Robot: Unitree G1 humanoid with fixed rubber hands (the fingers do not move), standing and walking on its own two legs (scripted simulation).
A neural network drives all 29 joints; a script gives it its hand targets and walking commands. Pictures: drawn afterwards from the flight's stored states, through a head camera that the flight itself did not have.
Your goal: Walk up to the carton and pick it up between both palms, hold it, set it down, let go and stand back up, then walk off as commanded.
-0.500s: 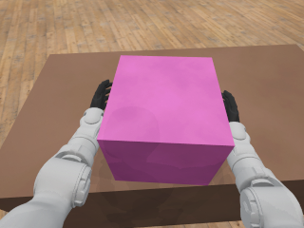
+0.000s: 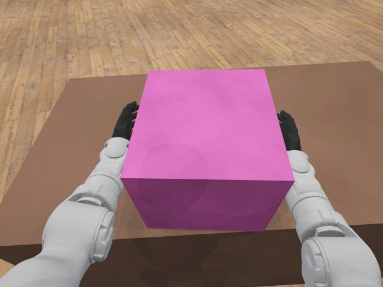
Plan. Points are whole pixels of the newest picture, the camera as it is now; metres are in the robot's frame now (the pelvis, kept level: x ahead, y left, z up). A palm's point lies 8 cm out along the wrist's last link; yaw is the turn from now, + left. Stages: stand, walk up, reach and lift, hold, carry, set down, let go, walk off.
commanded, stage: reach and lift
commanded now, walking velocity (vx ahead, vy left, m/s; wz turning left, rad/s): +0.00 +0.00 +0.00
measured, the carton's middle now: (205, 149) +0.42 -0.05 +0.05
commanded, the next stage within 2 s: none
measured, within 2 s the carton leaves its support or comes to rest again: neither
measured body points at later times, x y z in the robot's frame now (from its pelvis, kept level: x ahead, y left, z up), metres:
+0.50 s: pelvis -0.01 -0.01 +0.00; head -0.01 -0.03 +0.45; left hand +0.43 +0.16 +0.16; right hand +0.41 -0.21 +0.14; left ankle -0.03 +0.12 -0.74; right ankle +0.05 -0.11 -0.74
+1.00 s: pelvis -0.02 -0.01 +0.01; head -0.05 -0.01 +0.45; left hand +0.40 +0.18 +0.19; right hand +0.39 -0.19 +0.16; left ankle -0.03 +0.12 -0.74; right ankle +0.05 -0.11 -0.74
